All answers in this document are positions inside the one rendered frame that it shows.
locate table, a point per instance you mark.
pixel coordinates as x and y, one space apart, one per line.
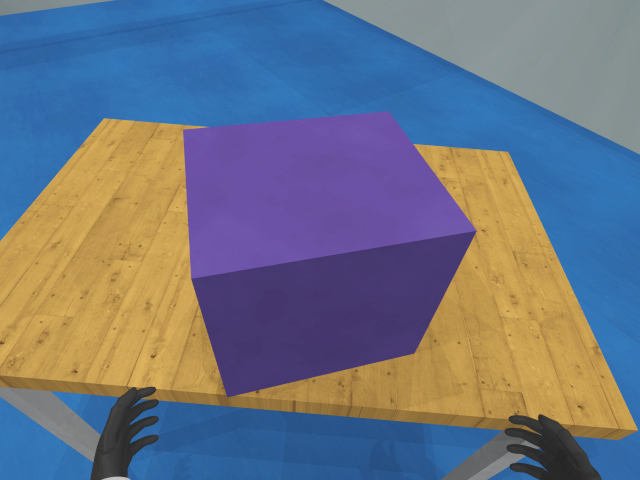
96 298

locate carton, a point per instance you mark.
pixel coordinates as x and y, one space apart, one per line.
316 245

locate right robot hand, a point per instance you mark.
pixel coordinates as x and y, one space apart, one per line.
561 455

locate left robot hand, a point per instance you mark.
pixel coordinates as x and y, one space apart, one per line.
114 451

